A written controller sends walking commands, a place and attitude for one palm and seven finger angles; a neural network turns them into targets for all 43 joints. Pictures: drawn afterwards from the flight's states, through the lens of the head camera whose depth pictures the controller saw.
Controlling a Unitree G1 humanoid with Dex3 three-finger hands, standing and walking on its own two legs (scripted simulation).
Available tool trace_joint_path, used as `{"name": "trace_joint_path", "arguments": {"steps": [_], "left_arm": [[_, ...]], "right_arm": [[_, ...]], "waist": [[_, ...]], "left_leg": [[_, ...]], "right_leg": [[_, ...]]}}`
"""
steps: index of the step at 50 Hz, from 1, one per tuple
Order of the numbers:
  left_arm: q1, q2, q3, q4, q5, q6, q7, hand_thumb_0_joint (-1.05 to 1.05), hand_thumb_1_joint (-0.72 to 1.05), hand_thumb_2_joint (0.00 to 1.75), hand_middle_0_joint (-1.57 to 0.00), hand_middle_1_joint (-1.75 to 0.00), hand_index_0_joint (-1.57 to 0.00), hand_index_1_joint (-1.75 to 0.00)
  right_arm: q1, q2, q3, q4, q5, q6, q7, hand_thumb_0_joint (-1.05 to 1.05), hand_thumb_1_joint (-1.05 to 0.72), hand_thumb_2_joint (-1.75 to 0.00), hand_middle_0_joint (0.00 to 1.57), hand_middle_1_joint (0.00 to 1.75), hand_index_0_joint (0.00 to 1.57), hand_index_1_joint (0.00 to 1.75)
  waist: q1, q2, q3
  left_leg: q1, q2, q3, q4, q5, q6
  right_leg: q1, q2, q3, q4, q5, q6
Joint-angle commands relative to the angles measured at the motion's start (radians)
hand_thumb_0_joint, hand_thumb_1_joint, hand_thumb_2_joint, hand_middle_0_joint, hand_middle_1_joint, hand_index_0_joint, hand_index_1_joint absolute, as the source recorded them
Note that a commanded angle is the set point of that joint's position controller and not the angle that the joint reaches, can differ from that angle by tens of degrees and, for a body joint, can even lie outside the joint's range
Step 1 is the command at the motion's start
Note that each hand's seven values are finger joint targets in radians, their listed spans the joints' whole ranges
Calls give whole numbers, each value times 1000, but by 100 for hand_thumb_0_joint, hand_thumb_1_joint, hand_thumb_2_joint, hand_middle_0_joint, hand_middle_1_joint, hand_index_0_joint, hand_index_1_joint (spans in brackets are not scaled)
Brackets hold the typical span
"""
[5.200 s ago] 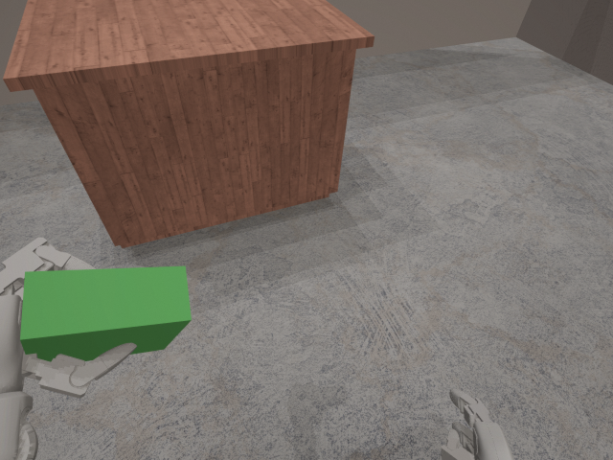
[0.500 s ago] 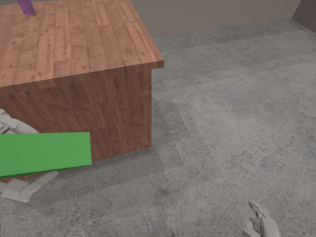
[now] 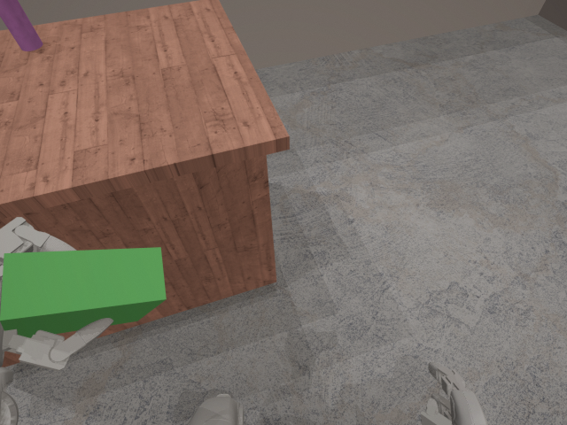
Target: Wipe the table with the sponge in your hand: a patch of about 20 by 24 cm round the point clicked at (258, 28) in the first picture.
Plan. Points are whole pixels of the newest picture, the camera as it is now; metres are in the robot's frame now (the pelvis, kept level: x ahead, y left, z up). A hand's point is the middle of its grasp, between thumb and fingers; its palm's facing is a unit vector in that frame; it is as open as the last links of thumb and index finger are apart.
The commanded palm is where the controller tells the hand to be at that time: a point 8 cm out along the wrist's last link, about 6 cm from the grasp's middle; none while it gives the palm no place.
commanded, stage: take the last steps up to it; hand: left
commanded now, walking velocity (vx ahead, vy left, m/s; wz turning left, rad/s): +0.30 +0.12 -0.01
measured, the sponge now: (107, 291) +0.23 +0.20 +0.13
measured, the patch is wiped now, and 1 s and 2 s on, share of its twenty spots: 0.00 0.00 0.00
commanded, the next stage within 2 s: come to a stop and stand still in 0.82 s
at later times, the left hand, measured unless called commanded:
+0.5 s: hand (81, 210) +0.31 +0.24 +0.17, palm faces +0.36 -0.78 -0.51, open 9.9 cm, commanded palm +0.27 +0.30 +0.17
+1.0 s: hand (79, 162) +0.39 +0.28 +0.17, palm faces +0.39 -0.81 -0.44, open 9.9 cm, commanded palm +0.33 +0.31 +0.17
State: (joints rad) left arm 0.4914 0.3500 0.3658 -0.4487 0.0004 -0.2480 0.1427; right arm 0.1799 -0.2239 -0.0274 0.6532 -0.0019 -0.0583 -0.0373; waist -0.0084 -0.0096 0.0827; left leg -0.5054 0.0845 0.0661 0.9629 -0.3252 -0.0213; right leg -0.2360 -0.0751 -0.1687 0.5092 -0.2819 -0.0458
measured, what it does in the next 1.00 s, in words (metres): walks ahead: left foot, then right foot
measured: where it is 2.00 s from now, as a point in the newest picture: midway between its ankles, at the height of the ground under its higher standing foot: outside the picture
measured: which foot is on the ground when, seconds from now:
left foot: up 0.00-0.12, down 0.14-0.50, up 0.52-0.86, down 0.88-1.00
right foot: down 0.00-0.16, up 0.18-0.46, down 0.48-0.90, up 0.92-1.00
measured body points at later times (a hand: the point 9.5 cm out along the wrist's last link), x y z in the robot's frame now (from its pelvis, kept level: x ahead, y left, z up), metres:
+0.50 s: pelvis +0.10 +0.02 -0.02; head +0.12 +0.00 +0.43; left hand +0.29 +0.28 +0.19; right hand +0.25 -0.18 -0.13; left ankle +0.10 +0.16 -0.74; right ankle +0.12 -0.06 -0.74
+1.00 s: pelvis +0.16 +0.04 -0.01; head +0.18 +0.05 +0.44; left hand +0.36 +0.32 +0.19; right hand +0.33 -0.21 -0.09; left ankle +0.21 +0.16 -0.74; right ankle +0.12 -0.05 -0.70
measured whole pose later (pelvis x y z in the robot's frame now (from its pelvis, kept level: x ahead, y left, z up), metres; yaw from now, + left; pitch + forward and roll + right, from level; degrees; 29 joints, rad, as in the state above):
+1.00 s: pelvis +0.16 +0.04 -0.01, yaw -2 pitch -1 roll +1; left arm 0.45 0.42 0.38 -0.49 -0.01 -0.23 0.17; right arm 0.19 -0.18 -0.03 0.59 0.01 -0.06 -0.06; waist 0.00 -0.04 0.05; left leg -0.29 0.04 0.14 0.55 -0.23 0.01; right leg -0.35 -0.05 -0.08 0.95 -0.54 0.01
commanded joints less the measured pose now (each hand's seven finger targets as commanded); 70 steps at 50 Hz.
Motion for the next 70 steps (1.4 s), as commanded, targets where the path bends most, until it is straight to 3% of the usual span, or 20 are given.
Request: {"name": "trace_joint_path", "arguments": {"steps": [1,6,8,9,15,22,23,25,26,32,42,43,45,47,52,59,60,61,64,70], "left_arm": [[-48,211,136,-340,-17,-76,47,0,10,130,-120,-160,-120,-160],[-62,211,150,-358,-23,-65,58,0,10,130,-120,-160,-120,-160],[-78,201,141,-363,-27,-83,54,0,10,130,-120,-160,-120,-160],[-71,221,150,-289,-17,-82,53,0,10,130,-120,-160,-120,-160],[-91,168,96,-321,-28,-62,18,0,10,130,-120,-160,-120,-160],[-76,192,118,-268,-22,-26,36,0,10,130,-120,-160,-120,-160],[-96,193,117,-251,-16,-23,37,0,10,130,-120,-160,-120,-160],[-116,237,149,-210,-17,-11,42,0,10,130,-120,-160,-120,-160],[-167,238,151,-206,-32,-12,38,0,10,130,-120,-160,-120,-160],[-51,200,139,-194,-17,-65,31,0,10,130,-120,-160,-120,-160],[-24,214,147,-334,-29,-51,54,0,10,130,-120,-160,-120,-160],[-37,217,148,-332,-33,-55,54,0,10,130,-120,-160,-120,-160],[-57,205,123,-336,-34,-65,49,0,10,130,-120,-160,-120,-160],[-69,211,121,-258,-27,-52,39,0,10,130,-120,-160,-120,-160],[-82,158,62,-343,-29,-19,26,0,10,130,-120,-160,-120,-160],[-67,185,107,-272,-28,11,37,0,10,130,-120,-160,-120,-160],[-973,875,428,-288,-76,-98,41,0,10,130,-120,-160,-120,-160],[-599,353,288,19,-54,-45,8,0,10,130,-120,-160,-120,-160],[-312,273,176,20,-52,-34,-19,0,10,130,-120,-160,-120,-160],[-120,127,46,-135,-52,-15,2,0,10,130,-120,-160,-120,-160]], "right_arm": [[-78,-52,-23,-192,-6,-74,-9,0,-90,-90,20,30,20,30],[-15,-82,-51,-204,3,-71,-29,0,-90,-90,20,30,20,30],[-17,-112,-61,-218,11,-71,-27,0,-90,-90,20,30,20,30],[-16,-103,-55,-221,12,-77,-19,0,-90,-90,20,30,20,30],[-37,-95,-38,-176,19,-98,-14,0,-90,-90,20,30,20,30],[-39,-84,-14,-166,10,-107,-30,0,-90,-90,20,30,20,30],[-38,-79,-15,-163,9,-100,-32,0,-90,-90,20,30,20,30],[-53,-48,-5,-179,6,-83,-27,0,-90,-90,20,30,20,30],[-67,-69,-15,-164,6,-87,-22,0,-90,-90,20,30,20,30],[-78,-52,1,-157,-3,-45,-15,0,-90,-90,20,30,20,30],[-32,-79,-40,-219,0,-39,-23,0,-90,-90,20,30,20,30],[-24,-90,-46,-219,4,-38,-29,0,-90,-90,20,30,20,30],[-25,-111,-51,-231,16,-39,-28,0,-90,-90,20,30,20,30],[-53,-97,-30,-213,1,-48,-25,0,-90,-90,20,30,20,30],[-24,-94,-19,-201,5,-78,-7,0,-90,-90,20,30,20,30],[-35,-74,6,-200,9,-88,-11,0,-90,-90,20,30,20,30],[74,-102,71,-237,23,-102,-98,0,-90,-90,20,30,20,30],[-91,-13,26,-226,22,-133,-56,0,-90,-90,20,30,20,30],[-42,-76,15,-203,12,-142,-21,0,-90,-90,20,30,20,30],[-93,-102,10,-193,11,-141,16,0,-90,-90,20,30,20,30]], "waist": [[39,-130,-207],[-3,30,-238],[-1,381,-247],[-3,278,-206],[13,260,-148],[21,167,-194],[16,85,-193],[20,-286,-186],[19,-263,-158],[9,-109,-184],[7,-40,-226],[-1,40,-228],[14,310,-226],[10,274,-154],[9,225,-174],[9,115,-185],[-32,110,-112],[25,18,-186],[36,-149,-114],[34,-76,-165]], "left_leg": [[91,-26,84,-291,21,17],[399,-35,86,-554,166,32],[592,282,-374,-624,398,196],[536,318,-423,-654,395,247],[305,191,-104,-664,196,200],[250,158,-32,-511,98,123],[195,115,0,-416,26,96],[-111,-76,56,21,-241,19],[-140,-43,-50,167,-194,5],[-54,-13,-7,-35,-28,-9],[320,-55,86,-534,187,18],[407,-7,32,-564,217,46],[524,277,-342,-617,451,196],[387,314,-369,-678,362,235],[335,190,-108,-612,523,135],[212,125,-24,-491,206,47],[228,-4,-18,-557,33,25],[275,33,21,-478,-41,29],[231,-70,9,-276,-9,26],[255,-71,-40,-454,79,42]], "right_leg": [[186,-239,192,-122,458,-92],[72,-142,127,117,239,-17],[-288,37,50,529,-364,54],[-347,45,104,660,-384,40],[-265,-17,69,500,-138,71],[35,44,-9,9,-36,72],[92,3,60,-71,-2,51],[218,-347,640,-230,112,-126],[177,-381,658,-257,100,-139],[204,-239,213,-126,646,-88],[113,-179,169,15,369,-27],[33,-136,151,114,297,-2],[-233,20,70,418,-347,58],[-278,3,125,564,-335,58],[-126,38,84,317,-128,78],[123,17,112,-115,130,70],[31,23,150,-73,12,60],[-81,7,208,-103,-66,8],[-90,-142,484,-301,-83,-12],[100,-91,301,-195,188,42]]}}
